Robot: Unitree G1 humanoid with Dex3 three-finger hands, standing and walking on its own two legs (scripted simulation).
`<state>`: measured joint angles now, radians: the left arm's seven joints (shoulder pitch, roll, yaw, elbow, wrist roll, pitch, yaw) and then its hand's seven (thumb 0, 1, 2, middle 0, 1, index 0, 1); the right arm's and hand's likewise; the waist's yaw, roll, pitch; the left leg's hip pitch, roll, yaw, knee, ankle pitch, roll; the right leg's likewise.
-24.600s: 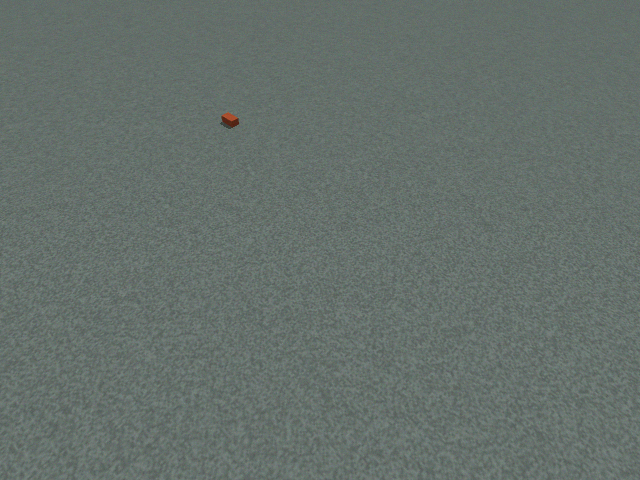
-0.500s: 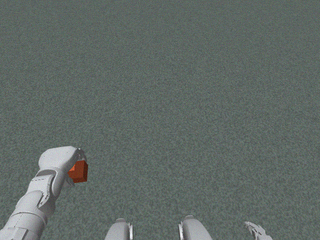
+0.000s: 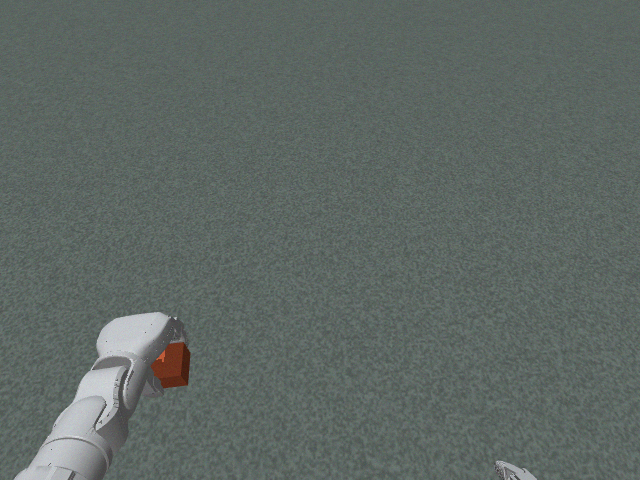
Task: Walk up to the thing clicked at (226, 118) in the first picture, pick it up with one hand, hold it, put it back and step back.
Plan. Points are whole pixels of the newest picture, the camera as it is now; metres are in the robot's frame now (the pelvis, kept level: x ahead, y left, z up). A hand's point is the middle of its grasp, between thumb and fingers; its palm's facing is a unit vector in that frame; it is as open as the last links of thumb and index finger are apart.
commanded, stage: hold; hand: left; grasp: from above
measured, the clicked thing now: (154, 367) +0.32 +0.23 -0.10
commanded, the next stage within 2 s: crouch in 1.82 s
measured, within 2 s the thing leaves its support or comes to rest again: neither
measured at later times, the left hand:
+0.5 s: hand (141, 357) +0.31 +0.22 -0.02, palm faces -0.44 -0.05 -0.90, open 7.8 cm
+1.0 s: hand (141, 366) +0.29 +0.21 +0.00, palm faces -0.43 -0.05 -0.90, open 7.8 cm
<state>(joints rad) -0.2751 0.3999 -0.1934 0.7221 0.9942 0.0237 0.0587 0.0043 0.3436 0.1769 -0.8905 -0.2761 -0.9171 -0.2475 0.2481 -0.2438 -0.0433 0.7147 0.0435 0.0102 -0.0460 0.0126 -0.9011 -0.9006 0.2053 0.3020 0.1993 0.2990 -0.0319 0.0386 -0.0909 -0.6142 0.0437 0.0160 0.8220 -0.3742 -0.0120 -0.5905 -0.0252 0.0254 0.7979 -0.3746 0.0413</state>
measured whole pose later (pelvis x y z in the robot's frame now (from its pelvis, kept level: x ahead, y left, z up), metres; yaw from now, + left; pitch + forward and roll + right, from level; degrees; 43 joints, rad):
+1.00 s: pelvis -0.01 -0.01 +0.02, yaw -1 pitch +3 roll +1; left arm -0.20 0.41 -0.20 0.54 0.99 0.02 -0.06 0.01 0.35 0.16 -0.89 -0.29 -0.92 -0.26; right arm 0.19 -0.26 -0.03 0.66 0.06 0.05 -0.05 0.01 -0.91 -0.90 0.20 0.30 0.20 0.30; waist 0.01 0.05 -0.04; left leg -0.38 0.04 0.04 0.60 -0.27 -0.02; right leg -0.38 -0.03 0.04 0.63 -0.29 0.03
